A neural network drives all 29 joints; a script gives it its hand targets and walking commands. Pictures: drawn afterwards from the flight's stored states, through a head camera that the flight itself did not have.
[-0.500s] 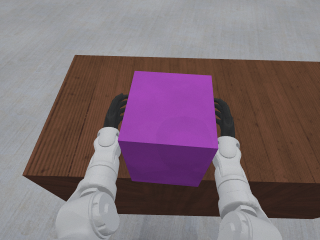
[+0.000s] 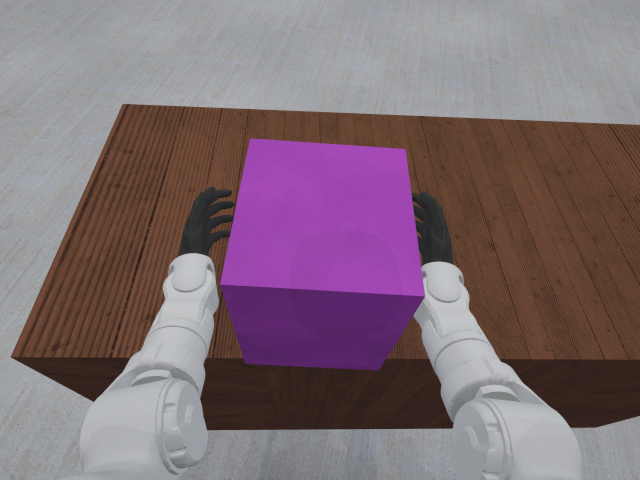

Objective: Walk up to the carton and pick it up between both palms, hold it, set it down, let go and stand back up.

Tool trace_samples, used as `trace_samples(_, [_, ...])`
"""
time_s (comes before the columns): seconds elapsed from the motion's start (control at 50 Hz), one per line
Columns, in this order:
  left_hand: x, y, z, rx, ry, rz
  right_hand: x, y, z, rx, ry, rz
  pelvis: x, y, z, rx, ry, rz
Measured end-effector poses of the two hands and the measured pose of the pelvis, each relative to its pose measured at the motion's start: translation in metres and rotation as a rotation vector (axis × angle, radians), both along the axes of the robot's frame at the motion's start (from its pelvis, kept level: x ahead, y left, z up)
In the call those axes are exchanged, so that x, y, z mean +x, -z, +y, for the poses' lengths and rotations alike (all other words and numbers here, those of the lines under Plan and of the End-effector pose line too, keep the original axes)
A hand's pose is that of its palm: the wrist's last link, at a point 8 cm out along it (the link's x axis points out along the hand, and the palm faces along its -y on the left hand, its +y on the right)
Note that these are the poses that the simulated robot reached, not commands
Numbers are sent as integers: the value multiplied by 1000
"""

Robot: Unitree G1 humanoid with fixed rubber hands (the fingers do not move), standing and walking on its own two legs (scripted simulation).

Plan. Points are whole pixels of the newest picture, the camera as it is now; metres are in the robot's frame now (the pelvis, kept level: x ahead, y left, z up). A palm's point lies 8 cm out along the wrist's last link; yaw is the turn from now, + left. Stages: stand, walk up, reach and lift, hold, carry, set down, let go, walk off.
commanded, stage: set down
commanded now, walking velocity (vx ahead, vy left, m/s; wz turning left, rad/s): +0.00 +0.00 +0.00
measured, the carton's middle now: (319, 264) +0.41 +0.02 -0.01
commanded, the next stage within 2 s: none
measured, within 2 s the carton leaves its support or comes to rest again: neither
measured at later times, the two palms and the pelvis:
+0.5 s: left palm (156, 243) +0.39 +0.22 +0.07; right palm (479, 258) +0.37 -0.16 +0.09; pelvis -0.02 +0.01 +0.00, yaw -1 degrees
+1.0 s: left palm (141, 185) +0.40 +0.21 +0.16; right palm (501, 212) +0.38 -0.16 +0.16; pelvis -0.03 -0.01 +0.00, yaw +1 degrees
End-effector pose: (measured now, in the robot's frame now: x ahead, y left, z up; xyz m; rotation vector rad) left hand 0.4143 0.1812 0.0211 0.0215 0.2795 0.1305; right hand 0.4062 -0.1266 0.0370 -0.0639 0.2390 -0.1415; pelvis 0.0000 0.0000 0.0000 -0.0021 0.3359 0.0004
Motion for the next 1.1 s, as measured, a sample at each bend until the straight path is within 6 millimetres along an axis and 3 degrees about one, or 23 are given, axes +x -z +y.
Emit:
trace_samples(0.14, [1,-8,21,17,-13,-28,0,0,-4,15,-1,-8,3,2,4,-7,-2,7])
trace_samples(0.3, [-18,-11,35,0,8,-31,-26,3,-17,7,33,7,1,1,13,-13,-15,-60])
trace_samples(0.4, [-27,-19,38,-19,10,-68,-38,-12,-28,15,44,-21,-7,2,15,-14,-1,-101])
trace_samples(0.6, [-20,-78,23,-5,71,-70,-24,-81,-30,35,22,-47,-27,4,13,-17,-1,-177])
trace_samples(0.74, [-12,-117,16,-4,69,-75,-17,-107,-26,64,45,-25,-33,3,7,-10,-17,-211])
trace_samples(0.86, [-7,-144,17,-1,66,-101,-15,-114,-28,56,58,-7,-30,1,-1,-9,-25,-232])
trace_samples(0.96, [-11,-143,23,-9,71,-84,-19,-119,-30,49,74,-39,-28,-1,-6,-7,-26,-267])
trace_samples(1.1, [-29,-117,35,-25,77,-41,-35,-117,-29,54,85,-50,-25,-3,-10,-4,-33,-314])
